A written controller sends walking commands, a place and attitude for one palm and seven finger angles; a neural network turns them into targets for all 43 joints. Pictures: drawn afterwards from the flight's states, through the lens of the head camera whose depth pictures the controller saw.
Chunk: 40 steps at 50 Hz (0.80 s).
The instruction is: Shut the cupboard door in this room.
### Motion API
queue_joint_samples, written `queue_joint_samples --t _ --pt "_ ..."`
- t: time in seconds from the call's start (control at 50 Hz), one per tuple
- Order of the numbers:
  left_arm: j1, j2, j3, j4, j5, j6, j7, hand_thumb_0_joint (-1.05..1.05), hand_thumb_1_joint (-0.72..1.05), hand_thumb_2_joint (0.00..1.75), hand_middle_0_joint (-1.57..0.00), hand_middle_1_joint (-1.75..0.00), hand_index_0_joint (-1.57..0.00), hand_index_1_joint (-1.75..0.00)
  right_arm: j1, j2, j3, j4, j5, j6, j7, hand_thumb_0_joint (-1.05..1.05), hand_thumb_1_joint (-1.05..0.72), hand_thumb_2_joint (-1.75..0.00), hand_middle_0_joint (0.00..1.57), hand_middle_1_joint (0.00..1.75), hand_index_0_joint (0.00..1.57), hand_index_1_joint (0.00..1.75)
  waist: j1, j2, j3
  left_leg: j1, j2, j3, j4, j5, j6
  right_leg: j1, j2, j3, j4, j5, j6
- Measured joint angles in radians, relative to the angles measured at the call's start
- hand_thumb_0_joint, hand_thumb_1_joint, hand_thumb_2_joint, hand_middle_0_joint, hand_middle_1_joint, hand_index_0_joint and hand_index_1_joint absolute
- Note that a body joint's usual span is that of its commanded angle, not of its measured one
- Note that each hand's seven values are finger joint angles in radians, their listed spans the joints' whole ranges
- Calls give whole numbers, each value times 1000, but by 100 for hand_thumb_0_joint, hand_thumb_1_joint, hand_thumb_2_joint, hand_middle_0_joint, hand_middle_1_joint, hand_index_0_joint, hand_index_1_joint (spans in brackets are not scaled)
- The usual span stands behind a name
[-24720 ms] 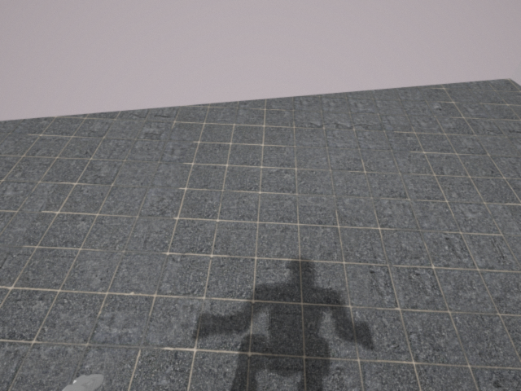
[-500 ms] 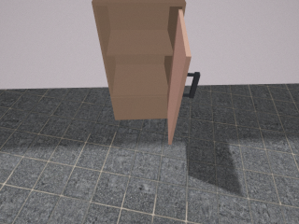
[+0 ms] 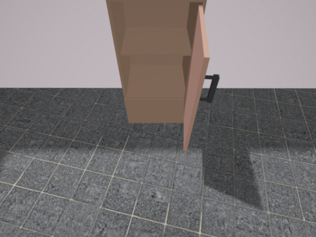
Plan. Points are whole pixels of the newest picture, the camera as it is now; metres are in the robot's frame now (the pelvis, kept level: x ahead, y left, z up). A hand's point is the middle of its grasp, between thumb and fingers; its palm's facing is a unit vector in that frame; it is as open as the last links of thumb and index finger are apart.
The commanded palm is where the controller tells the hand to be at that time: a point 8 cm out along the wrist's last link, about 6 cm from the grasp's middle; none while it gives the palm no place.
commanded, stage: stand and wait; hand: left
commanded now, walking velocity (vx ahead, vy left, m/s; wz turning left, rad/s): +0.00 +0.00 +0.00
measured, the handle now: (207, 89) +0.65 -0.15 -0.04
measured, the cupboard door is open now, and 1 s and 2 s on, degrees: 84 84 84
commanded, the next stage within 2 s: turn or walk to find it in 0.20 s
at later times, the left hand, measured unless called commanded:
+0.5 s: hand out of the picture +0.04 +0.20 -0.18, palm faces +0.11 -0.97 -0.23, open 7.4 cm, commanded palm none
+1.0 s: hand out of the picture -0.01 +0.14 -0.14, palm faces +0.31 -0.90 -0.31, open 7.4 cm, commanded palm none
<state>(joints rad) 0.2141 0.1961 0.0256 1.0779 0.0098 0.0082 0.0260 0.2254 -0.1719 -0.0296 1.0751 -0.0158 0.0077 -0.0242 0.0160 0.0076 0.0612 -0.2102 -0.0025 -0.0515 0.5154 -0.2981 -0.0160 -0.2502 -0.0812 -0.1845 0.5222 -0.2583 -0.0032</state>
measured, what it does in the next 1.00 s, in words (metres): steps on the spot, turning left: right foot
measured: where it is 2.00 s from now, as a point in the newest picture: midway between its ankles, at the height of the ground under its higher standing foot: outside the picture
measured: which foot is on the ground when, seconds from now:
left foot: down 0.00-0.80, up 0.82-1.00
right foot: down 0.00-0.52, up 0.54-0.76, down 0.78-1.00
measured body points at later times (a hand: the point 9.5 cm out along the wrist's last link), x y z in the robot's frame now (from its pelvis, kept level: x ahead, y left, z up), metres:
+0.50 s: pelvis +0.00 +0.00 -0.01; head +0.03 +0.00 +0.44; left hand +0.03 +0.25 -0.16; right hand +0.02 -0.24 -0.16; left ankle -0.02 +0.12 -0.74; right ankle +0.01 -0.11 -0.74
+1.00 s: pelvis -0.01 -0.07 +0.01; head +0.04 -0.11 +0.45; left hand -0.03 +0.18 -0.12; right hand +0.13 -0.31 -0.16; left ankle -0.09 +0.09 -0.65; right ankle -0.01 -0.14 -0.74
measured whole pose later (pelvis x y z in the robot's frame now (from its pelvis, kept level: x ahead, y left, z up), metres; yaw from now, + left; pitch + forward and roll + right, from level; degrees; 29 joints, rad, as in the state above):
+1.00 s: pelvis -0.01 -0.07 +0.01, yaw +18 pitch +0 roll +4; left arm 0.23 0.17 0.02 0.97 0.01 0.00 0.02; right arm 0.18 -0.27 -0.09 1.00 -0.02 0.06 0.00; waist -0.01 0.04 0.07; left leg -0.45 -0.01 -0.05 1.07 -0.38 -0.05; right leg -0.20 -0.04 -0.10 0.50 -0.31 -0.06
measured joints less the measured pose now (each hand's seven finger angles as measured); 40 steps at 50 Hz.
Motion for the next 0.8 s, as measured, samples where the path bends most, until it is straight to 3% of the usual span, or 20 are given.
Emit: queue_joint_samples --t 0.28,0.38,0.46,0.52,0.6,0.66,0.72,0.78,0.8 --pt "-10 -3 -7 26 -4 -7 -7 0 90 90 -20 -30 -20 -30 -6 -11 13 28 0 -8 3 0 -91 -89 20 30 20 30 -4 -1 1 56 18 -1 -65 25 -17 49 20 -4 -51 16 -16" --pt "-21 -3 5 -2 -3 8 -3 0 90 90 -20 -30 -20 -30 7 -15 3 10 -3 10 3 0 -91 -89 20 30 20 30 -8 6 5 6 15 -23 1 2 -19 21 14 -25 -10 -5 -19" --pt "-36 0 16 -29 2 19 -3 0 90 90 -20 -30 -20 -30 23 -15 -10 -8 -5 23 7 0 -91 -89 20 30 20 30 -20 8 12 -51 28 14 89 -27 -8 -3 -5 -61 48 -36 -15" --pt "-45 10 24 -49 3 29 -6 0 90 90 -20 -30 -20 -30 30 -7 -15 -20 -9 27 12 0 -91 -89 20 30 20 30 -18 -14 15 -73 11 19 118 -44 2 -30 -34 -67 102 -62 -4" --pt "-70 28 28 -72 0 45 -5 0 91 90 -20 -30 -20 -30 36 13 -15 -49 -13 10 8 0 -91 -89 20 30 20 30 -39 -21 21 -89 -11 -14 79 -6 10 -114 12 58 323 -223 25" --pt "-95 30 26 -98 -4 39 -7 0 91 90 -20 -30 -20 -30 39 15 -16 -57 -14 8 6 0 -91 -89 20 30 20 30 -46 -5 21 -89 -18 -57 17 42 4 -144 51 120 406 -254 40" --pt "-114 25 21 -125 -11 28 -9 0 91 90 -20 -30 -20 -30 37 1 -21 -65 -14 15 7 0 -91 -89 20 30 20 30 -51 15 16 -93 -24 -98 -22 76 -13 -123 70 150 331 -248 48" --pt "-117 20 15 -149 -15 10 -10 0 91 90 -20 -30 -20 -30 36 -20 -33 -75 -11 25 11 0 -91 -89 20 30 20 30 -51 28 6 -114 -38 -135 -4 77 -40 -36 72 159 92 -120 51" --pt "-113 15 14 -153 -11 1 -8 0 91 90 -20 -30 -20 -30 33 -32 -39 -76 -6 29 14 0 -91 -89 20 30 20 30 -47 39 6 -127 -38 -144 28 62 -39 -18 74 143 49 -54 21"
